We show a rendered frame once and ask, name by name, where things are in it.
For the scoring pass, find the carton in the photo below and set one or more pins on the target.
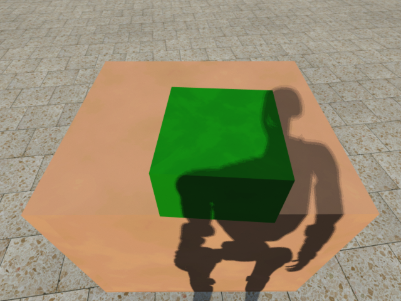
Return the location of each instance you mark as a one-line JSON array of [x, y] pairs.
[[221, 154]]

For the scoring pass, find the pedestal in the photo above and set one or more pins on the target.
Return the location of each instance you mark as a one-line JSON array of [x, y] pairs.
[[95, 201]]

